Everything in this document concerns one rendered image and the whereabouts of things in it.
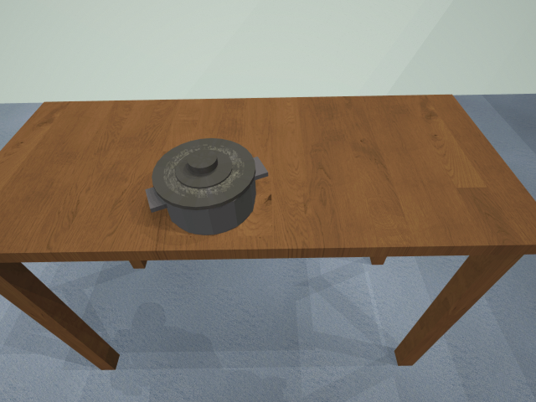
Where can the table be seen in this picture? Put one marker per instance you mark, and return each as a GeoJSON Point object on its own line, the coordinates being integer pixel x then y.
{"type": "Point", "coordinates": [348, 176]}

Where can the pot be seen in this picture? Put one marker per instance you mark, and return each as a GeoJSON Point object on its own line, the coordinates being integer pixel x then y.
{"type": "Point", "coordinates": [211, 221]}

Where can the knob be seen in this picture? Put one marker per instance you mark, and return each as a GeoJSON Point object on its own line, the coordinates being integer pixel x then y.
{"type": "Point", "coordinates": [202, 161]}

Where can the lid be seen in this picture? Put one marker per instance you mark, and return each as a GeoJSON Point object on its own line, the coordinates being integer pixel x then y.
{"type": "Point", "coordinates": [175, 184]}

